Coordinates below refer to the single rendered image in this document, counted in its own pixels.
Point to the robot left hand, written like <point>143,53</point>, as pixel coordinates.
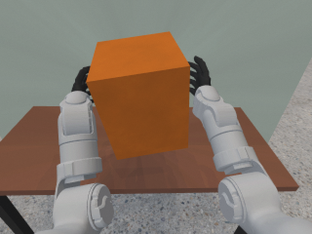
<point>80,82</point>

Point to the table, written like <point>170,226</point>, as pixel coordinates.
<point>29,155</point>

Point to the robot left upper arm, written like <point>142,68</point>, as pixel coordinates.
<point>83,209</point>

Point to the robot right upper arm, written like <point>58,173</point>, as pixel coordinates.
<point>252,201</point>

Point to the robot left forearm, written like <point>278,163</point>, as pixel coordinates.
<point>77,140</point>

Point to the carton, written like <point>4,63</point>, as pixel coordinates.
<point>141,88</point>

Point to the robot right hand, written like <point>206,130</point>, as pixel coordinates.
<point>202,75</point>

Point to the robot right forearm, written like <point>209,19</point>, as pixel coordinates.
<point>232,154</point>

